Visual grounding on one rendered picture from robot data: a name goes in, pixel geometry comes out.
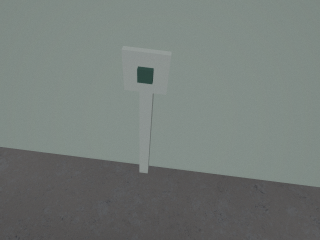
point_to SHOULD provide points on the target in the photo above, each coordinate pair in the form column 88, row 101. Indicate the panel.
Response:
column 159, row 60

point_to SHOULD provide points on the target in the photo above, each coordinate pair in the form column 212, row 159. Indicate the button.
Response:
column 145, row 75

